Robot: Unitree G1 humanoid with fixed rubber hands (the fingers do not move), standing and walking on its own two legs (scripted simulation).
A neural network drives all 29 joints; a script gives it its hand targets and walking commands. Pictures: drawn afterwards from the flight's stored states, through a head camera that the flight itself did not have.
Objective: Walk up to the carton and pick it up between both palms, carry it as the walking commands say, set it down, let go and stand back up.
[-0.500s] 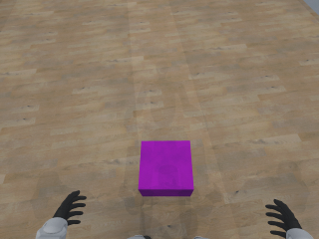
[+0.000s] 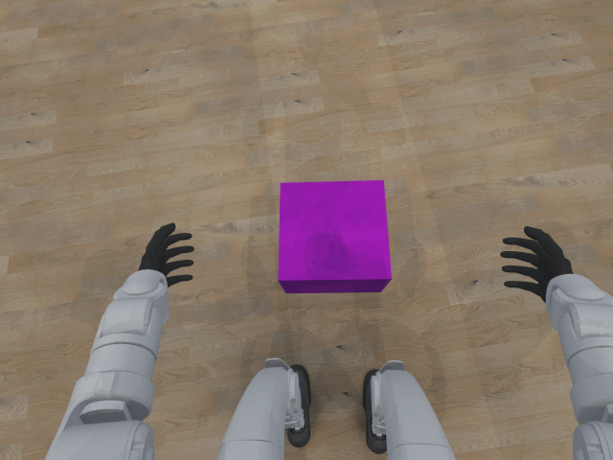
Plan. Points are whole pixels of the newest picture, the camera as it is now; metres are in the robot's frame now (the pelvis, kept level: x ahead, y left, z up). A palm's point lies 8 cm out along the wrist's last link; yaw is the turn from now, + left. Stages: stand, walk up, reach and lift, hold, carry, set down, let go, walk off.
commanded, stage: reach and lift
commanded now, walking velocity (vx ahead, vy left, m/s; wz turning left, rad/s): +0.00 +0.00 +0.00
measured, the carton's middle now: (332, 239) +0.57 -0.01 -0.61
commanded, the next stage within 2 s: none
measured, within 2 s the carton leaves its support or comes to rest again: neither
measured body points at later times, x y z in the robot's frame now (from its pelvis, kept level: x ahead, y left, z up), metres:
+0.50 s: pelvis +0.01 -0.02 -0.04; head +0.29 -0.02 +0.32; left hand +0.49 +0.24 -0.14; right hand +0.50 -0.26 -0.14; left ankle +0.08 +0.09 -0.67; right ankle +0.07 -0.13 -0.67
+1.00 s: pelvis -0.01 -0.01 -0.08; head +0.32 -0.01 +0.24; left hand +0.53 +0.24 -0.19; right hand +0.54 -0.24 -0.19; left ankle +0.08 +0.09 -0.67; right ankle +0.07 -0.13 -0.67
